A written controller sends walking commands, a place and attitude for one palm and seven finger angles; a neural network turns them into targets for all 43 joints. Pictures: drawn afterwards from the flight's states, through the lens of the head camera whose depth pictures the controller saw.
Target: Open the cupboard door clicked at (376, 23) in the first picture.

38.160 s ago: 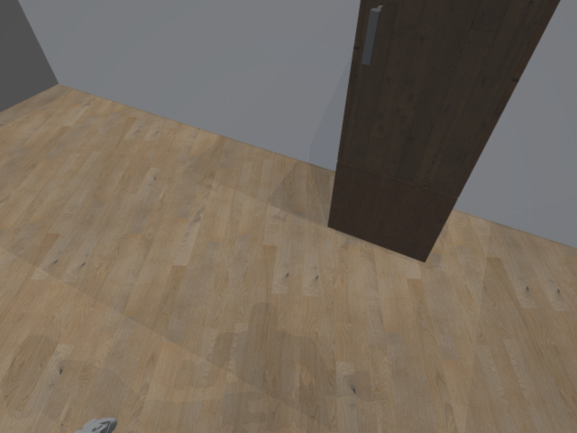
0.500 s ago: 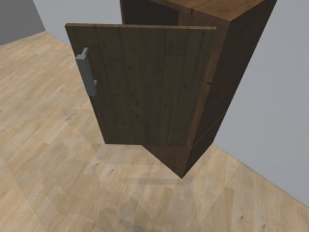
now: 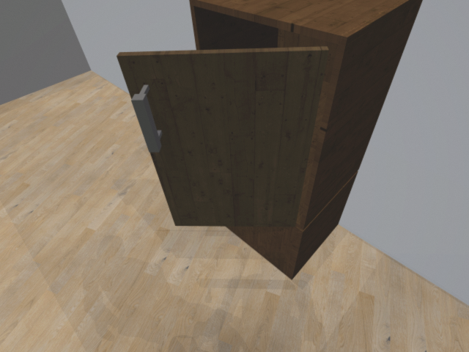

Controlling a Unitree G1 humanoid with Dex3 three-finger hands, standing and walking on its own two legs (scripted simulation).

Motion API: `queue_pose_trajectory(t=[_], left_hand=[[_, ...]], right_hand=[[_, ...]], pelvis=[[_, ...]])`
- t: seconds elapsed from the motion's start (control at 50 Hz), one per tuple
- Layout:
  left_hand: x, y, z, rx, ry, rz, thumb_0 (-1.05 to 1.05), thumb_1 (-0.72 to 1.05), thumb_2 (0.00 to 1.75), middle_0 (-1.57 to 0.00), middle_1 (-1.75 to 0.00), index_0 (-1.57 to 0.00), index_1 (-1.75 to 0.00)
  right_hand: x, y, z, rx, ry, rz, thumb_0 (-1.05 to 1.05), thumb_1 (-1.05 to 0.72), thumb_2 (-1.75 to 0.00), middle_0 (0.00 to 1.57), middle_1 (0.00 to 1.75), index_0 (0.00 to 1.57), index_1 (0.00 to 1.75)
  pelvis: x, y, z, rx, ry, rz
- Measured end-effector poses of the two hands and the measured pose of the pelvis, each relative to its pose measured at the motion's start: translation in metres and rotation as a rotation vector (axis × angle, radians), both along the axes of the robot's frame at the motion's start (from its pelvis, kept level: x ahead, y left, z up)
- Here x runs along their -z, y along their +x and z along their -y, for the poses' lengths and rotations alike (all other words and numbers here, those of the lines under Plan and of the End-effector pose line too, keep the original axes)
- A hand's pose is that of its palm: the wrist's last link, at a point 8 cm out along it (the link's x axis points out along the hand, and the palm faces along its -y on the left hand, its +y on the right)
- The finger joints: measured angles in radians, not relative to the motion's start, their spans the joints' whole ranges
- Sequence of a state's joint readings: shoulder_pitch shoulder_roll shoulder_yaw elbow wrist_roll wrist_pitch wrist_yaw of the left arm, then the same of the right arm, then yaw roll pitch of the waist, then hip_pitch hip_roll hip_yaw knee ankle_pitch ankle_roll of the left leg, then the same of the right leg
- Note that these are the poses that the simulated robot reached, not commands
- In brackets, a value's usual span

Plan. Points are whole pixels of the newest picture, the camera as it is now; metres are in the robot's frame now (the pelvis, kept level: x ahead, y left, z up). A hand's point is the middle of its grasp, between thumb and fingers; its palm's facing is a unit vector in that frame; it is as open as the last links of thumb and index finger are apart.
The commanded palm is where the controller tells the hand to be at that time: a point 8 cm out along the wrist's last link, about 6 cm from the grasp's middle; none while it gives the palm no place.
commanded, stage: come to a stop and stand still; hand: left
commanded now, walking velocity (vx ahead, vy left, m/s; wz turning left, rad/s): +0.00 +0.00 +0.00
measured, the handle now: (150, 119) +0.55 +0.23 +0.12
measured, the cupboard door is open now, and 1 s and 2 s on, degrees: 42 42 42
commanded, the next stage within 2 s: look again from close up in 0.14 s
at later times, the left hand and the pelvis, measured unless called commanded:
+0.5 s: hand out of the picture +0.06 +0.16 -0.16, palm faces +0.01 -0.97 -0.23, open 7.3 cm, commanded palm none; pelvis +0.03 -0.02 +0.01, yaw +1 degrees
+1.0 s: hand (154, 339) +0.17 +0.17 -0.08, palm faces +0.27 -0.94 -0.18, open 7.4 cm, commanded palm +0.14 +0.21 -0.05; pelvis +0.04 -0.02 +0.01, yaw +1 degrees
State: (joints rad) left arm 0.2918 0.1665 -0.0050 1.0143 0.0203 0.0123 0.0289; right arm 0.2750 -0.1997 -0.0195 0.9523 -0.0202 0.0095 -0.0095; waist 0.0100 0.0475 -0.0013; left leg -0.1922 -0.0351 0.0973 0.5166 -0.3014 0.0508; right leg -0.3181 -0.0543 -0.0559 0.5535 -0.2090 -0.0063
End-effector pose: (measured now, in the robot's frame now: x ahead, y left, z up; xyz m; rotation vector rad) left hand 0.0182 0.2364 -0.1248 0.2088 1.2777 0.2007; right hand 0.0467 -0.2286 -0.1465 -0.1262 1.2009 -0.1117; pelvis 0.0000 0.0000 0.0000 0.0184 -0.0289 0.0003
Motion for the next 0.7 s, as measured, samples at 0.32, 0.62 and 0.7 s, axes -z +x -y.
queue_pose_trajectory(t=[0.32,0.62,0.7], left_hand=[[-0.002,0.002,0.018,0.0,-0.03,-0.076,0.0,0.9,0.9,-0.2,-0.3,-0.2,-0.3],[0.002,0.044,0.03,0.004,-0.035,-0.037,0.0,0.92,0.9,-0.2,-0.3,-0.2,-0.3],[0.002,0.048,0.032,0.0,-0.036,-0.035,0.0,0.92,0.9,-0.2,-0.3,-0.2,-0.3]], right_hand=[[0.0,-0.033,0.007,-0.008,0.012,-0.177,0.0,-0.91,-0.89,0.2,0.3,0.2,0.3],[-0.002,-0.019,0.01,0.003,0.012,-0.215,0.0,-0.91,-0.89,0.2,0.3,0.2,0.3],[-0.002,-0.008,0.011,0.0,0.01,-0.199,0.0,-0.91,-0.89,0.2,0.3,0.2,0.3]], pelvis=[[-0.008,0.016,0.012,-0.005,0.002,-0.021],[-0.009,0.038,0.023,-0.013,-0.005,-0.019],[-0.009,0.042,0.025,-0.013,-0.006,-0.018]])
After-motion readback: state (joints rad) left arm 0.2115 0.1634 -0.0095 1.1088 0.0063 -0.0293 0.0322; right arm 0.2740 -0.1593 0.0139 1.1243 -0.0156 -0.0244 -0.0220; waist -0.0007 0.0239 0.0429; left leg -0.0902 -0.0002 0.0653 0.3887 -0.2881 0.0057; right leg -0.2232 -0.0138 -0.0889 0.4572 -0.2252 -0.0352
